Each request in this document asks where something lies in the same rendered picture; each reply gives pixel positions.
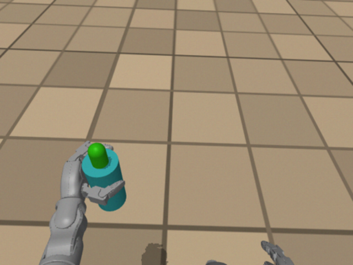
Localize bottle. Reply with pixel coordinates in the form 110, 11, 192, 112
82, 143, 126, 211

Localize right robot hand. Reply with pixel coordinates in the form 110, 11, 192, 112
261, 241, 294, 265

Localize left robot hand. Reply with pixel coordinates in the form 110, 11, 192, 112
60, 141, 125, 206

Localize left robot arm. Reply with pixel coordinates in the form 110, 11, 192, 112
39, 197, 88, 265

